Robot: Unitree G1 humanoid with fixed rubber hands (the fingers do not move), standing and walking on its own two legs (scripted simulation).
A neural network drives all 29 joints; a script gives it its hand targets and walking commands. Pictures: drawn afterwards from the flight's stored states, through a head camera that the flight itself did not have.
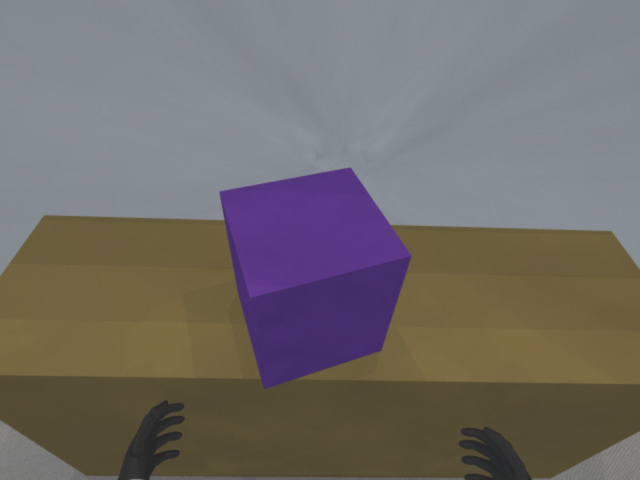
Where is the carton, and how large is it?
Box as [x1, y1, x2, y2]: [219, 167, 410, 388]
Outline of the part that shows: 350,167 219,191 238,293 264,388 381,349 409,262 410,254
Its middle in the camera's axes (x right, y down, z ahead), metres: -0.02 +0.06 +0.62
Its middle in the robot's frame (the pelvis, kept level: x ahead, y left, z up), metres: +0.43 +0.04 -0.02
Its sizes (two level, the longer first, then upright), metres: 0.210 0.200 0.250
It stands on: a pedestal, 0.63 m high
